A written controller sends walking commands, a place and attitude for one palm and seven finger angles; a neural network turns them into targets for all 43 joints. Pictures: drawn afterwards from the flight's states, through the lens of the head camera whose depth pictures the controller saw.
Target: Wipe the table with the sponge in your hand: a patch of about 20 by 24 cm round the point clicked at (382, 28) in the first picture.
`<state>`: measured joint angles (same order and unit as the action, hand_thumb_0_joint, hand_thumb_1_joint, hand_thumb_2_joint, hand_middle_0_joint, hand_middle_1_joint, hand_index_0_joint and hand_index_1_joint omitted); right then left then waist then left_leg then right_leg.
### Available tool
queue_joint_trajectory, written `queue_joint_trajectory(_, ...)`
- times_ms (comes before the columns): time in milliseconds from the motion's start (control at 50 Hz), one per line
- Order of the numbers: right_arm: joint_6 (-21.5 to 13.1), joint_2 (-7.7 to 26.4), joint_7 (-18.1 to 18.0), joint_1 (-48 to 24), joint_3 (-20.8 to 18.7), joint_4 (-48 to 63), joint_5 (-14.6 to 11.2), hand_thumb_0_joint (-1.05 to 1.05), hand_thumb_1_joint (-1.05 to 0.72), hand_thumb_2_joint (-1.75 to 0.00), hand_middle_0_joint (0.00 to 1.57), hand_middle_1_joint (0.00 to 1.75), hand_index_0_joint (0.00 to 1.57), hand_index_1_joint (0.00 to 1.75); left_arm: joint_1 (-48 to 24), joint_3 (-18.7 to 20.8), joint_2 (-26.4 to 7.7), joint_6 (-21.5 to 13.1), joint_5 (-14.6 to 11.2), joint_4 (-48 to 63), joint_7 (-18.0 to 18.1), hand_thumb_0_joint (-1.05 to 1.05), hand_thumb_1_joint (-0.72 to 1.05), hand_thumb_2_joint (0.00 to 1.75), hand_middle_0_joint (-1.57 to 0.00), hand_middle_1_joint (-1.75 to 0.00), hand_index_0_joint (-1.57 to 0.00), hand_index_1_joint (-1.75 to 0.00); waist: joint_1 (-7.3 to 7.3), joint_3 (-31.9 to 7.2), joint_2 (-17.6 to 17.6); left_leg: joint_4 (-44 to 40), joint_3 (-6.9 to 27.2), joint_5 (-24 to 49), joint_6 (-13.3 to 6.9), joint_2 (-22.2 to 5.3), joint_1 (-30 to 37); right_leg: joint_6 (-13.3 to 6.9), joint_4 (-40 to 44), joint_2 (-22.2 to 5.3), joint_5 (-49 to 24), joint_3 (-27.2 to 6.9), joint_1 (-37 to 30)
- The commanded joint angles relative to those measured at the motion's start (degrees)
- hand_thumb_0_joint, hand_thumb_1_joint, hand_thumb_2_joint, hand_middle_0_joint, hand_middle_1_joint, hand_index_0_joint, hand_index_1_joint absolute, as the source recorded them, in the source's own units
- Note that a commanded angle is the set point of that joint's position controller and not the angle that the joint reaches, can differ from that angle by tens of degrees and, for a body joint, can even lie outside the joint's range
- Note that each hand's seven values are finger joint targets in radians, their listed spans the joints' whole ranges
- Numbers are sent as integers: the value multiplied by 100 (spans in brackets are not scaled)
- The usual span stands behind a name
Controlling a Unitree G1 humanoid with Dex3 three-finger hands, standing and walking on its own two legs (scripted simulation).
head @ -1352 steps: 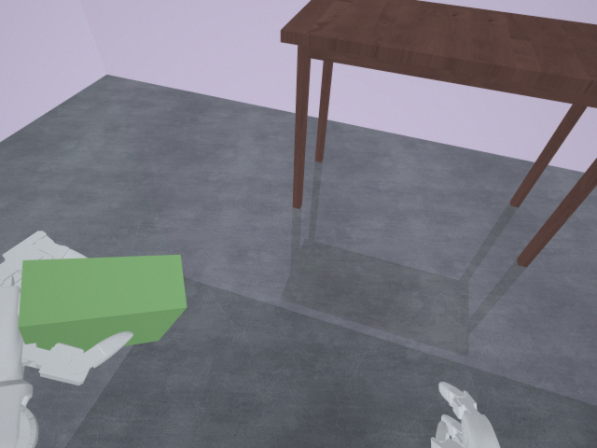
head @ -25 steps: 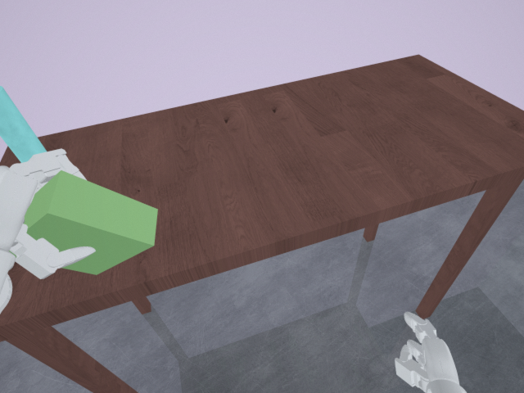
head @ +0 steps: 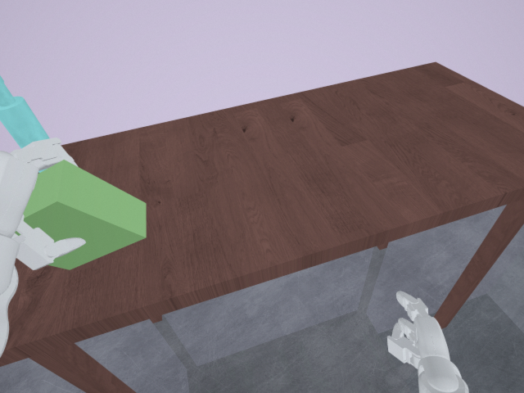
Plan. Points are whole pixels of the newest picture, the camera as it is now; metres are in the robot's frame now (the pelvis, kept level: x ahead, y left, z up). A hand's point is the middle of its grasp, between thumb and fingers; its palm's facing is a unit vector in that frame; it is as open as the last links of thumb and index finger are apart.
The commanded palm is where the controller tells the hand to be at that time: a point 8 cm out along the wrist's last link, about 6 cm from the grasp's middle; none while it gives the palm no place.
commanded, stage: turn the palm down, sponge in hand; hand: left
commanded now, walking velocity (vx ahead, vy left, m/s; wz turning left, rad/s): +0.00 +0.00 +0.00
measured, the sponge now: (82, 227) +0.25 +0.28 +0.18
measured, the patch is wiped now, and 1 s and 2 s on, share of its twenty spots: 0.00 0.00 0.00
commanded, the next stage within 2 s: move the sponge above the wiping area in 0.96 s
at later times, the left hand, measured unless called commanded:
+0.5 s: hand out of the picture +0.22 +0.32 +0.28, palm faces +0.45 -0.11 -0.89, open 9.6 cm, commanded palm +0.16 +0.30 +0.31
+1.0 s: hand (50, 203) +0.23 +0.27 +0.25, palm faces +0.35 -0.12 -0.93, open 9.6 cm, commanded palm +0.16 +0.26 +0.31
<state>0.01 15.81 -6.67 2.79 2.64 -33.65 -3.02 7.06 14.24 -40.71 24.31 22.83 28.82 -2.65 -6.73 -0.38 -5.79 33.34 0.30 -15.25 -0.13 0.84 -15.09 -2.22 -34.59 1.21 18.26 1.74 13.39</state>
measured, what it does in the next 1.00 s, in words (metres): stands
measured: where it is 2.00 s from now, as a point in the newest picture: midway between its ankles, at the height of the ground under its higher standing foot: outside the picture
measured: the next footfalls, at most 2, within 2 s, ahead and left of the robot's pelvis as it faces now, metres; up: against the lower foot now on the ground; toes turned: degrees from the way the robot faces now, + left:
none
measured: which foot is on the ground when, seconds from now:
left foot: down 0.00-1.00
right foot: down 0.00-1.00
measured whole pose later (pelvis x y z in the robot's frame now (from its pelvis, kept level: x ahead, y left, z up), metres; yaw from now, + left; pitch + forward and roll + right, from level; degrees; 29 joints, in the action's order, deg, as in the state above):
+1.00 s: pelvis -0.03 -0.02 +0.01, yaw +0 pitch -6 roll +1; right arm 1.1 16.2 -4.7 -1.5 4.7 -36.1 -4.4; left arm -5.2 5.4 -36.6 31.3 39.0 18.7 -6.8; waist -7.1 -0.1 -8.0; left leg 26.7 1.1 -9.8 1.1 -0.2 -11.3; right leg -3.9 -29.5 2.3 13.8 2.4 10.4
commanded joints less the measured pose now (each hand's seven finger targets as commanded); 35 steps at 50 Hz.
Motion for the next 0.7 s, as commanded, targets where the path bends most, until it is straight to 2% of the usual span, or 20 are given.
queue_joint_trajectory(0, -205, 586, -30, -1245, -98, 965, -54, 0, -90, -90, 20, 30, 20, 30, -1531, 724, -1482, 446, 491, 346, 56, 0, 10, 130, -120, -160, -120, -160, -80, -895, 171, -755, 110, 1122, -45, -142, 327, 126, 831, -285, -1013, -145, -252)
queue_joint_trajectory(20, -184, 556, -43, -1324, -61, 968, -80, 0, -90, -90, 20, 30, 20, 30, -1649, 555, -1417, 511, 583, 339, -36, 0, 10, 130, -120, -160, -120, -160, -63, -827, 291, -829, 133, 974, -61, -140, 356, 137, 888, -266, -803, -135, -190)
queue_joint_trajectory(40, -265, 443, -22, -1751, 53, 1022, -186, 0, -90, -90, 20, 30, 20, 30, -1803, 425, -1283, 617, 666, 238, -111, 0, 10, 130, -120, -160, -120, -160, -100, -667, 169, -868, 146, 800, -52, -112, 407, 59, 966, -189, -568, -233, -66)
queue_joint_trajectory(80, -222, 466, -47, -1559, 39, 985, -132, 0, -90, -90, 20, 30, 20, 30, -2102, 16, -1142, 621, 859, 368, -268, 0, 10, 130, -120, -160, -120, -160, -11, -779, 149, -1027, 208, 576, -67, -135, 488, 88, 1014, -219, -435, -116, -104)
queue_joint_trajectory(120, -219, 449, -53, -1688, 42, 995, -102, 0, -90, -90, 20, 30, 20, 30, -2456, -155, -1187, 589, 1149, 717, -371, 0, 10, 130, -120, -160, -120, -160, -25, -1006, -43, -1185, 334, 443, -76, -128, 652, 46, 973, -191, -413, -115, -210)
queue_joint_trajectory(140, -314, 320, -41, -2107, 145, 1081, -175, 0, -90, -90, 20, 30, 20, 30, -2772, -195, -1181, 622, 1280, 960, -375, 0, 10, 130, -120, -160, -120, -160, -90, -1058, -263, -1232, 346, 328, -77, -107, 731, -41, 931, -104, -333, -241, -248)
queue_joint_trajectory(200, -281, 403, -37, -1897, 84, 933, -5, 0, -90, -90, 20, 30, 20, 30, -3065, -144, -1437, 518, 1708, 1123, -304, 0, 10, 130, -120, -160, -120, -160, -158, -1399, -579, -1451, 570, 325, -56, -153, 823, -93, 821, -89, -457, -148, -541)
queue_joint_trajectory(240, -325, 318, -28, -2246, 169, 991, -57, 0, -90, -90, 20, 30, 20, 30, -3279, 164, -1731, 602, 1905, 1244, -203, 0, 10, 130, -120, -160, -120, -160, -296, -1403, -524, -1586, 675, 204, -62, -157, 735, -185, 733, 38, -390, -375, -709)
queue_joint_trajectory(300, -193, 396, 2, -1996, 116, 751, 21, 0, -90, -90, 20, 30, 20, 30, -3165, 216, -1636, 672, 1886, 668, -116, 0, 10, 130, -120, -160, -120, -160, -289, -1208, -335, -1594, 628, 413, 7, -162, 670, -159, 883, -69, -465, -186, -671)
queue_joint_trajectory(340, -191, 327, 53, -2233, 182, 776, -81, 0, -90, -90, 20, 30, 20, 30, -3209, 304, -1598, 782, 1820, 413, -120, 0, 10, 130, -120, -160, -120, -160, -324, -945, -174, -1664, 616, 188, 30, -172, 584, -187, 953, 3, -300, -327, -543)
queue_joint_trajectory(360, -131, 385, 53, -2039, 148, 716, -43, 0, -90, -90, 20, 30, 20, 30, -3128, 85, -1316, 793, 1720, 167, -160, 0, 10, 130, -120, -160, -120, -160, -258, -819, 55, -1651, 543, 142, 20, -181, 508, -141, 1023, -67, -341, -143, -498)
queue_joint_trajectory(420, -16, 396, 103, -1906, 139, 726, -104, 0, -90, -90, 20, 30, 20, 30, -2676, -230, -968, 822, 1662, -211, -323, 0, 10, 130, -120, -160, -120, -160, -176, -519, 206, -1621, 426, -35, 24, -174, 434, -64, 1129, -131, -231, -76, -253)
queue_joint_trajectory(440, -82, 309, 140, -2061, 190, 848, -186, 0, -90, -90, 20, 30, 20, 30, -2528, -277, -800, 860, 1655, -278, -335, 0, 10, 130, -120, -160, -120, -160, -178, -488, 295, -1638, 424, -224, 19, -165, 376, -92, 1147, -67, -129, -185, -230)
queue_joint_trajectory(460, -66, 386, 147, -1955, 154, 861, -161, 0, -90, -90, 20, 30, 20, 30, -2499, -498, -604, 820, 1623, -136, -367, 0, 10, 130, -120, -160, -120, -160, -130, -542, 314, -1612, 393, -247, 0, -165, 373, -59, 1150, -102, -220, -65, -252)
queue_joint_trajectory(480, -75, 363, 155, -1924, 137, 883, -170, 0, -90, -90, 20, 30, 20, 30, -2469, -529, -602, 778, 1645, 5, -369, 0, 10, 130, -120, -160, -120, -160, -124, -657, 238, -1585, 375, -256, -9, -148, 439, -40, 1133, -132, -172, -68, -259)
queue_joint_trajectory(560, -239, 346, 133, -2124, 132, 1041, -114, 0, -90, -90, 20, 30, 20, 30, -2892, -479, -803, 640, 1837, 771, -186, 0, 10, 130, -120, -160, -120, -160, -166, -1134, -141, -1514, 386, -419, -74, -76, 494, -89, 1013, -146, -12, -246, -544)
queue_joint_trajectory(620, -290, 379, 60, -2152, 84, 930, 14, 0, -90, -90, 20, 30, 20, 30, -3242, -38, -1459, 481, 2057, 1262, 17, 0, 10, 130, -120, -160, -120, -160, -245, -1501, -424, -1371, 405, 36, -96, 18, 702, -159, 974, -154, -48, -454, -736)
queue_joint_trajectory(640, -375, 336, 49, -2291, 129, 968, -6, 0, -90, -90, 20, 30, 20, 30, -3424, 238, -1783, 509, 2149, 1414, 113, 0, 10, 130, -120, -160, -120, -160, -292, -1505, -487, -1331, 414, 28, -95, 44, 660, -225, 988, -67, 135, -719, -771)
queue_joint_trajectory(660, -372, 355, 37, -2211, 100, 893, 60, 0, -90, -90, 20, 30, 20, 30, -3477, 129, -1645, 503, 2152, 1239, 166, 0, 10, 130, -120, -160, -120, -160, -271, -1506, -451, -1203, 326, 309, -95, 73, 689, -243, 1021, -136, 49, -620, -754)
queue_joint_trajectory(680, -359, 337, 43, -2097, 99, 783, 58, 0, -90, -90, 20, 30, 20, 30, -3383, 226, -1717, 471, 2175, 960, 208, 0, 10, 130, -120, -160, -120, -160, -249, -1404, -261, -1164, 321, 507, -61, 92, 787, -230, 1116, -137, 80, -650, -615)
